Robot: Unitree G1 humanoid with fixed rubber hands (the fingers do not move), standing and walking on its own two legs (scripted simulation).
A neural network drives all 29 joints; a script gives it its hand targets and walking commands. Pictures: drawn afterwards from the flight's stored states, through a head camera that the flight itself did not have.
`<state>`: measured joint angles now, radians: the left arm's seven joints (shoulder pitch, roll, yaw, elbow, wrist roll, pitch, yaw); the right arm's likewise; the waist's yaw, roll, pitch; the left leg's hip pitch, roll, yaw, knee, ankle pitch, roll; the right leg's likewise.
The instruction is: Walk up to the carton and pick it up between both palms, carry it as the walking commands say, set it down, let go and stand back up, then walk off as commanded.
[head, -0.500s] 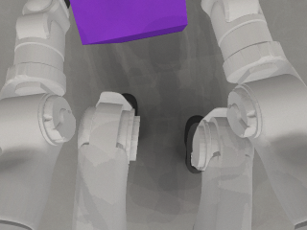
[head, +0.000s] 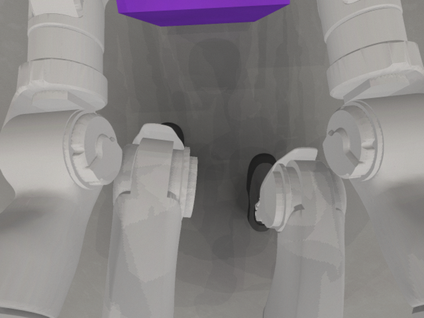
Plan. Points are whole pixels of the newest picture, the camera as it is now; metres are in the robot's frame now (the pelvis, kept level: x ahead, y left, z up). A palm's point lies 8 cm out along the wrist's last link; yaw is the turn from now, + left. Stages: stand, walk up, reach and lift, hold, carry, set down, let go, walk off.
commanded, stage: reach and lift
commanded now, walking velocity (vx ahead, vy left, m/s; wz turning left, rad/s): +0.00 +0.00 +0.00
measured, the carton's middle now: out of the picture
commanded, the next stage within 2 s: none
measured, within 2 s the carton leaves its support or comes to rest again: neither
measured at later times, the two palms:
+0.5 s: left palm out of the picture +0.54 +0.22 -0.09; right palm out of the picture +0.57 -0.05 -0.09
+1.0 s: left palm out of the picture +0.51 +0.25 -0.03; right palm out of the picture +0.57 -0.01 -0.02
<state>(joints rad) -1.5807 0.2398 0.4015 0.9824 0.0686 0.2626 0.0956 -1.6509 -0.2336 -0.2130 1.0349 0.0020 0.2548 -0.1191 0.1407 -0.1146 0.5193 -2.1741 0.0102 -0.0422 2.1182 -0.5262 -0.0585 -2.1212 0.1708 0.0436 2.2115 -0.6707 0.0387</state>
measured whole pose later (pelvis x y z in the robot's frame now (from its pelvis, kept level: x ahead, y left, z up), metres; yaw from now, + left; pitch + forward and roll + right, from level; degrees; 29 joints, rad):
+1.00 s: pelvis +0.00 +0.00 +0.08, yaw +2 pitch +37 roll -2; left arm -1.33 0.10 0.49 0.69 0.21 0.42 0.08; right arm -1.47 -0.05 -0.42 0.87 -0.24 0.37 -0.13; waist 0.10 -0.06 0.24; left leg -2.04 -0.10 -0.13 1.86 -0.46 -0.09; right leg -1.94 0.15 0.04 1.93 -0.64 0.05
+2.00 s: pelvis -0.01 -0.01 +0.17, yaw +1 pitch +25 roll +1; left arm -1.13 0.00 0.47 0.56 0.19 0.41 0.13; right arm -1.27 -0.04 -0.32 0.75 -0.16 0.38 -0.11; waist 0.12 -0.10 0.31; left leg -1.58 -0.08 -0.14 1.56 -0.42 -0.12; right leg -1.54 0.19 0.10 1.64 -0.53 0.03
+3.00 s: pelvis +0.12 -0.01 +0.32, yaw +3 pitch +29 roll +1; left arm -0.51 -0.15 0.39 0.54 0.23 0.31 0.08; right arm -0.57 0.18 -0.33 0.65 -0.21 0.23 -0.09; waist 0.09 -0.07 -0.16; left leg -1.06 -0.05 -0.16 0.95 -0.39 -0.08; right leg -1.00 0.13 0.14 1.00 -0.49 -0.02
